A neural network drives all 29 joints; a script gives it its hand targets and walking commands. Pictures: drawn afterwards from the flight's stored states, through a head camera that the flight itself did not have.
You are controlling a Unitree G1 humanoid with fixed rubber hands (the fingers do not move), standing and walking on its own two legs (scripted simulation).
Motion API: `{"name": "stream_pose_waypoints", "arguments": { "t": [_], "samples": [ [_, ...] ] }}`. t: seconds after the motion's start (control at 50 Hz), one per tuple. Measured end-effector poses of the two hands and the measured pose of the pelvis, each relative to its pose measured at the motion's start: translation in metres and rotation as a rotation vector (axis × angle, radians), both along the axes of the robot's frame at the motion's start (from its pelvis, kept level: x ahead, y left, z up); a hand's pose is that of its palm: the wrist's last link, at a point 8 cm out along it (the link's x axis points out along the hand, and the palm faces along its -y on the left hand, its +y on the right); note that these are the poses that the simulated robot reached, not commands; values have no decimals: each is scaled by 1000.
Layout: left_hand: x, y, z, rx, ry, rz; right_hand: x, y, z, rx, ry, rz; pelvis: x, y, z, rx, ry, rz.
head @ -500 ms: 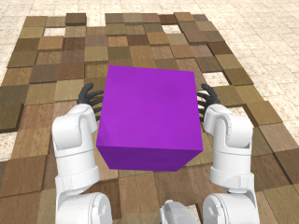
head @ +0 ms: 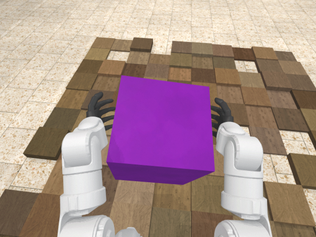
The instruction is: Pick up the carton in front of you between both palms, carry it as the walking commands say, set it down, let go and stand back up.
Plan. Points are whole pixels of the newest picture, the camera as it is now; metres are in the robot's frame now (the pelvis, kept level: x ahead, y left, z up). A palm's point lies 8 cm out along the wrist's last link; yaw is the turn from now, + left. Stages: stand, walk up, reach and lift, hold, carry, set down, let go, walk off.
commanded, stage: carry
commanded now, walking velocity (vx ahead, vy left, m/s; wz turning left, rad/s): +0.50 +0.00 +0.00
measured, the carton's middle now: (156, 138) +0.35 +0.04 +0.03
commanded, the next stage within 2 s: none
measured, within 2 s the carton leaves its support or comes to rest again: neither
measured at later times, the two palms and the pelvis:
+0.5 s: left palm (136, 52) +0.66 +0.14 +0.09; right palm (222, 53) +0.66 -0.16 +0.10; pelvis +0.33 +0.00 -0.02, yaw +0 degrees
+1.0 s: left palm (158, 7) +1.05 +0.09 +0.09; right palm (221, 12) +1.01 -0.20 +0.09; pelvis +0.69 -0.01 -0.03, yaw -2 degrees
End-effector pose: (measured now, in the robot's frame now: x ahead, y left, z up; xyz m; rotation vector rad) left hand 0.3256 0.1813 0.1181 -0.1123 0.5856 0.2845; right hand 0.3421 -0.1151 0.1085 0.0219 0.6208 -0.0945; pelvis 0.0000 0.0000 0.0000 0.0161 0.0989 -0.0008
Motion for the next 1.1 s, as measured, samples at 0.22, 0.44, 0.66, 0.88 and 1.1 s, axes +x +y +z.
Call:
{"name": "stream_pose_waypoints", "arguments": {
  "t": [0.22,0.44,0.66,0.88,1.1],
  "samples": [
    [174,-33,-8,2,73,-197,114,-26,-7,-39,112,-220,141,32,0,-14,25,-45],
    [315,-63,-6,21,-54,-167,275,-58,9,-28,-27,-196,293,6,-24,-12,12,-36],
    [417,14,-33,24,78,46,441,20,-17,-14,69,-5,442,6,-18,0,13,24],
    [628,-50,-34,-5,72,-185,576,-45,-20,-20,54,-240,588,13,-13,-1,66,-11],
    [791,-97,-49,75,25,-130,767,-93,-38,17,-1,-169,770,-37,-46,11,25,-37]
  ]
}}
